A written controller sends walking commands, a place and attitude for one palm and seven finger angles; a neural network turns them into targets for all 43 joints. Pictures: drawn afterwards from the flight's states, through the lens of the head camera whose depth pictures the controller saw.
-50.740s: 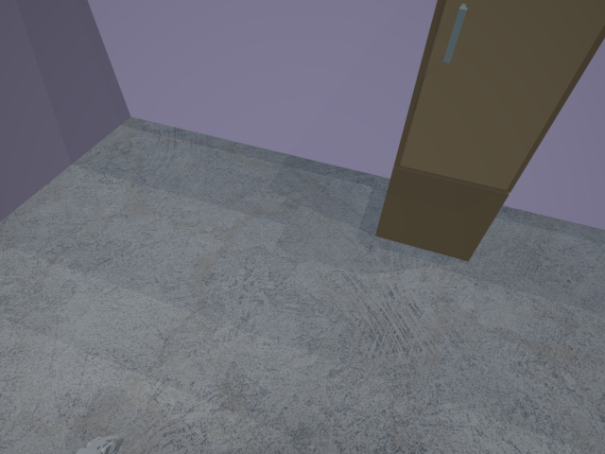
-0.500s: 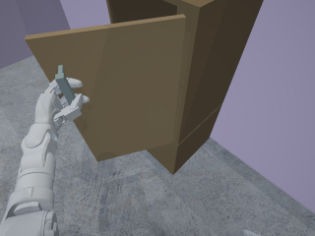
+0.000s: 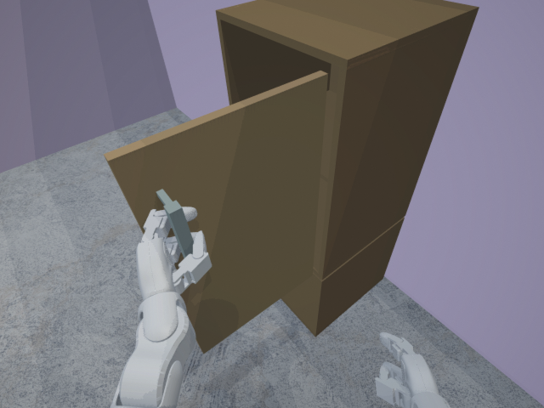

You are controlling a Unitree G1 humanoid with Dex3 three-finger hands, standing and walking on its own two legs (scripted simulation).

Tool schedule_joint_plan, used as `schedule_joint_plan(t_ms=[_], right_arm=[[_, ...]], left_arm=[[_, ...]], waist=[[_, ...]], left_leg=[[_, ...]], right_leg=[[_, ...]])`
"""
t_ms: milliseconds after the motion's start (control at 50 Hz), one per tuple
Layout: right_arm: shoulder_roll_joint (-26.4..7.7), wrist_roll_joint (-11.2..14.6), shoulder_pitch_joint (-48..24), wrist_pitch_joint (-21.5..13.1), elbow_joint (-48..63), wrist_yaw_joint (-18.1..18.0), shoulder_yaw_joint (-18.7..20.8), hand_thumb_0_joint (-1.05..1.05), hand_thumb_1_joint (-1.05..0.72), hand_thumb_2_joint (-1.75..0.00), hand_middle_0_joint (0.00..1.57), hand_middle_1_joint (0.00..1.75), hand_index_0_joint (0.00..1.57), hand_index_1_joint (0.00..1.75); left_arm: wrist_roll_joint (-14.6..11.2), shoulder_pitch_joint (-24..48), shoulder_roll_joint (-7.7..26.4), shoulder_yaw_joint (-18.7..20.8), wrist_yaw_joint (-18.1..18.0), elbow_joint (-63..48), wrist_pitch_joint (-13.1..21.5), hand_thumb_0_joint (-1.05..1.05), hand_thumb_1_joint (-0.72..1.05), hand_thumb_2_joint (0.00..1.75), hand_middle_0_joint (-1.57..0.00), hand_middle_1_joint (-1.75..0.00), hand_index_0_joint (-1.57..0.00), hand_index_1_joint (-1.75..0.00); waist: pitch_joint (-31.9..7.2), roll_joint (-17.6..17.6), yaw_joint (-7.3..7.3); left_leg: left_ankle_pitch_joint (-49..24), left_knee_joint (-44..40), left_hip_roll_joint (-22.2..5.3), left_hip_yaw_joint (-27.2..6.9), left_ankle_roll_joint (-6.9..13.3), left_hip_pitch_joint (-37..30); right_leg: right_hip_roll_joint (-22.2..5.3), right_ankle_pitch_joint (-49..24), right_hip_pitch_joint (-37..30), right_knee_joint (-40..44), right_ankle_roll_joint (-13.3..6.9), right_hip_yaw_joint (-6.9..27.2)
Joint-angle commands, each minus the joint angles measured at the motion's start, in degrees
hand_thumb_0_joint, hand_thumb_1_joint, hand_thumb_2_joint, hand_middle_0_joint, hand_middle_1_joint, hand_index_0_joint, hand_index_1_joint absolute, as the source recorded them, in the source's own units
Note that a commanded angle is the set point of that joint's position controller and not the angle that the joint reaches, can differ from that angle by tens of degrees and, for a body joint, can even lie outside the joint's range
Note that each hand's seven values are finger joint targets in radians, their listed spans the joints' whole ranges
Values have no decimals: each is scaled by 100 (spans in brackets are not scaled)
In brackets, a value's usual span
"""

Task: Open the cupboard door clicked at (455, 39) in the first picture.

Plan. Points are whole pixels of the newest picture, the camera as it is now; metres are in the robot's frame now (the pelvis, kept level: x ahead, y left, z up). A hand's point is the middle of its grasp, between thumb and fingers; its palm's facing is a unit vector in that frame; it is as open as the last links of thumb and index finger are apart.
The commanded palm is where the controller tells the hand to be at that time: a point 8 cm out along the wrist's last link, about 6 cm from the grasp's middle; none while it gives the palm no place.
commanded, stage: open thumb and fingers to let go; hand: left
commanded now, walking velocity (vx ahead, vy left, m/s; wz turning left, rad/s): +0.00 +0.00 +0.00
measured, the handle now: (178, 230) +0.34 +0.16 +0.12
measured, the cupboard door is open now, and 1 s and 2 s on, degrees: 89 85 90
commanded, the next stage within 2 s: slide the hand sideways off the handle in 0.88 s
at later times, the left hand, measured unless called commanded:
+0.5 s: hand (201, 259) +0.29 +0.12 +0.11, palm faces +0.38 -0.93 -0.01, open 11.1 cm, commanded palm +0.25 +0.16 +0.11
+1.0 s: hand (197, 254) +0.30 +0.12 +0.11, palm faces +0.35 -0.94 -0.01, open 15.4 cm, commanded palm +0.25 +0.16 +0.11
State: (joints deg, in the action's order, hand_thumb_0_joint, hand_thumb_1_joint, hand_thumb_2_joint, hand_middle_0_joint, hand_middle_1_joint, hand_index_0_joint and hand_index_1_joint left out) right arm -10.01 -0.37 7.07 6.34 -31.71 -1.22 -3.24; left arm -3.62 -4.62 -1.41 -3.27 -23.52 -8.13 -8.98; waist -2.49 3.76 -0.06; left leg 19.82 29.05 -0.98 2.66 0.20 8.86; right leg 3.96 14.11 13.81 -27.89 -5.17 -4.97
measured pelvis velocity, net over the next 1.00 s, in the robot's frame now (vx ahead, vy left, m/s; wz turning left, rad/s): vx -0.04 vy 0.03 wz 0.04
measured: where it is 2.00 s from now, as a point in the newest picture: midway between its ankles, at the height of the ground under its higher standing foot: outside the picture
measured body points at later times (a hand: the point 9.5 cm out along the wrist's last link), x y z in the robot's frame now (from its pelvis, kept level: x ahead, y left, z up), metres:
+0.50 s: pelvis -0.02 +0.00 +0.00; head -0.03 -0.03 +0.45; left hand +0.26 +0.16 +0.11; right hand +0.16 -0.21 -0.10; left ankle -0.05 +0.11 -0.73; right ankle +0.01 -0.06 -0.74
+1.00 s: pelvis -0.04 +0.03 +0.00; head -0.05 +0.02 +0.45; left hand +0.27 +0.17 +0.12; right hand +0.15 -0.16 -0.10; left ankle -0.05 +0.11 -0.74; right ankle +0.01 -0.06 -0.74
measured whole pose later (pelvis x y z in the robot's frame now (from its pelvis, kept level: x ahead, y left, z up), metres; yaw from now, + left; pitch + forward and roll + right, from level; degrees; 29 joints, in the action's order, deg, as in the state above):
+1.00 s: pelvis -0.04 +0.03 +0.00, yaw +2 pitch -2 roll +0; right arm -9.4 -1.3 9.4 4.1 -36.7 -1.9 -2.9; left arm 0.4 10.3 -4.8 -8.5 -28.3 8.1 -5.3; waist -0.3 2.2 -2.2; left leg 16.9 29.8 2.8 1.8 2.9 11.1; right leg 0.0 11.8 15.4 -28.9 -2.5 -5.7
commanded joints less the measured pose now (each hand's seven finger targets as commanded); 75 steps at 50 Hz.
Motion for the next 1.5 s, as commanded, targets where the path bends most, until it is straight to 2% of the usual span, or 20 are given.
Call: schedule_joint_plan(t_ms=[0,40,80,180,320,400,440,640,840,960,980,1000,1040,1120,1160,1200,1260,1300,1400,1480], right_arm=[[-517,-54,-712,-316,781,-81,222,0,-90,-90,20,30,20,30],[-539,-74,-662,-371,689,-86,221,0,-90,-90,20,30,20,30],[-543,-83,-614,-400,624,-131,248,0,-90,-90,20,30,20,30],[-514,-62,-574,-436,586,-204,267,0,-90,-90,20,30,20,30],[-539,-43,-660,-560,497,-259,246,0,-90,-90,20,30,20,30],[-518,-42,-689,-614,486,-231,240,0,-90,-90,20,30,20,30],[-526,-31,-677,-607,446,-233,251,0,-90,-90,20,30,20,30],[-519,-21,-701,-635,411,-227,218,0,-90,-90,20,30,20,30],[-513,-57,-634,-553,384,-166,224,0,-90,-90,20,30,20,30],[-486,-74,-602,-507,421,-99,239,0,-90,-90,20,30,20,30],[-687,-74,-188,-484,214,-77,238,0,-90,-90,20,30,20,30],[-663,1,-119,-496,406,-137,264,0,-90,-90,20,30,20,30],[-672,40,-137,-538,504,-246,232,0,-90,-90,20,30,20,30],[-731,219,-257,-820,652,-292,117,0,-90,-90,20,30,20,30],[-739,272,-349,-985,695,-291,110,0,-90,-90,20,30,20,30],[-758,286,-357,-1102,696,-242,110,0,-90,-90,20,30,20,30],[-761,269,-341,-1207,775,-109,160,0,-90,-90,20,30,20,30],[-759,251,-264,-1224,803,-44,177,0,-90,-90,20,30,20,30],[-767,205,-232,-1142,902,13,192,0,-90,-90,20,30,20,30],[-734,204,-303,-1061,1006,1,154,0,-90,-90,20,30,20,30]], left_arm=[[263,1196,39,-100,-231,-1382,435,0,90,90,-40,-135,-40,-135],[354,1734,-178,-465,-255,-1224,461,0,90,90,-40,-135,-40,-135],[398,1864,121,-196,-267,-1117,510,0,76,84,-39,-134,-39,-134],[280,1686,160,-76,-78,-931,645,0,41,69,-36,-130,-36,-130],[86,2052,270,122,6,-609,751,0,-8,48,-33,-124,-33,-124],[140,2342,115,-63,-48,-523,797,0,-36,36,-31,-122,-31,-122],[149,2251,290,136,-70,-325,807,0,-50,30,-30,-120,-30,-120],[265,3104,-78,-344,-108,-38,817,0,-50,30,-23,-80,-23,-80],[476,3391,-399,-555,-388,451,721,0,-50,30,-15,-30,-15,-30],[524,3504,-659,-705,-545,449,690,0,-50,30,-15,-30,-15,-30],[945,3348,-353,-1741,601,713,878,0,-50,30,-15,-30,-15,-30],[746,3692,-24,-1375,1186,461,1066,0,-50,30,-15,-30,-15,-30],[615,3867,307,-1259,1799,299,1273,0,-50,30,-15,-30,-15,-30],[-182,3958,40,-1432,2968,559,1290,0,-50,30,-15,-30,-15,-30],[-575,3763,-5,-1149,3066,540,1211,0,-50,30,-15,-30,-15,-30],[-722,3534,-55,-990,2983,554,1128,0,-50,30,-15,-30,-15,-30],[-619,2967,132,-733,2689,195,1170,0,-50,30,-15,-30,-15,-30],[-442,2860,114,-839,2571,1,1179,0,-50,30,-15,-30,-15,-30],[-112,2332,721,-459,2391,-481,1104,0,-50,30,-15,-30,-15,-30],[-167,1703,930,-215,2443,-864,969,0,-50,30,-15,-30,-15,-30]], waist=[[-830,-639,-64],[-789,-762,94],[-959,-769,-2],[-1288,-899,-132],[-985,-915,-146],[-864,-785,-138],[-841,-844,-186],[-570,-611,-31],[-746,-710,-69],[-883,-583,-111],[-696,-990,342],[-940,-799,245],[-1149,-337,163],[-769,-340,287],[-711,-361,177],[-629,-567,100],[-722,-551,-82],[-759,-594,-55],[-764,-548,-140],[-755,-522,-212]], left_leg=[[-1421,-127,112,-265,113,453],[-1386,-66,118,-329,125,430],[-1326,-69,146,-340,123,460],[-1338,-117,181,-320,103,513],[-1089,-151,199,-318,113,561],[-993,-214,192,-331,124,469],[-963,-239,183,-327,122,490],[-665,-395,159,-404,115,312],[-936,-486,100,-506,-9,330],[-1106,-492,69,-526,-121,296],[-1280,-427,12,-530,-26,57],[-1429,-368,45,-516,-30,40],[-1466,-342,83,-510,-45,-101],[-1072,-385,63,-757,-82,-30],[-832,-447,47,-877,-148,52],[-505,-509,39,-945,-165,243],[-497,-533,15,-929,-218,339],[-698,-480,-2,-891,-228,344],[-947,-391,10,-678,-169,423],[-1136,-374,23,-578,-140,436]], right_leg=[[-686,-1833,-1062,414,425,818],[-718,-1866,-907,390,456,795],[-750,-1748,-1024,395,471,865],[-817,-2014,-1362,389,520,924],[-866,-1322,-1205,685,552,1059],[-831,-761,-993,770,494,988],[-817,-640,-1009,822,482,987],[-666,154,-505,825,352,629],[-538,-229,-369,440,268,309],[-481,-333,-316,269,226,199],[-484,-710,-50,119,229,344],[-487,-915,-143,86,199,304],[-496,-1008,-263,27,174,349],[-413,-536,126,-31,163,180],[-383,-336,209,-95,184,98],[-374,-159,273,-165,222,33],[-400,-123,166,-246,228,43],[-407,-232,155,-284,227,61],[-421,-348,-43,-212,205,177],[-416,-546,-273,-141,202,212]])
